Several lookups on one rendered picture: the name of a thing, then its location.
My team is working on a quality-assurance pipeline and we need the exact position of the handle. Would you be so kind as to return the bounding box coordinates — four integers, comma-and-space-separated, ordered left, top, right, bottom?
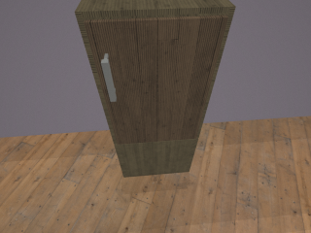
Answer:
101, 53, 117, 102

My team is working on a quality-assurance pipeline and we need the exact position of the cupboard door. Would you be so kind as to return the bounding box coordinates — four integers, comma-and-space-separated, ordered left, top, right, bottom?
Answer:
84, 15, 228, 145

